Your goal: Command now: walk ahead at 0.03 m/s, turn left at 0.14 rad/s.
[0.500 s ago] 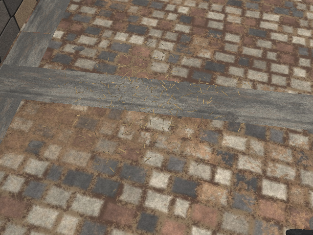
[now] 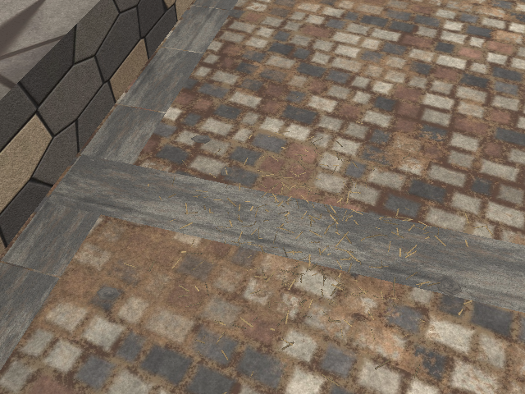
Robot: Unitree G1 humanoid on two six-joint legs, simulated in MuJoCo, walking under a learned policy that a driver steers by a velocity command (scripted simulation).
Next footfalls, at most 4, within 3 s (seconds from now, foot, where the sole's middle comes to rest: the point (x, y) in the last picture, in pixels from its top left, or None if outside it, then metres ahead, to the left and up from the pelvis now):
0.86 left None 0.39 0.13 -0.77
1.40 right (352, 342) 0.63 -0.18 -0.77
1.90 left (319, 233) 0.98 -0.12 -0.77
2.44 right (426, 200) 1.11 -0.48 -0.77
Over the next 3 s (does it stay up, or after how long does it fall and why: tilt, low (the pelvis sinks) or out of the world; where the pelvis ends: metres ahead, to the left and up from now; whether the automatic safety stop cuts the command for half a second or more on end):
stays up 1.30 -0.37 -0.02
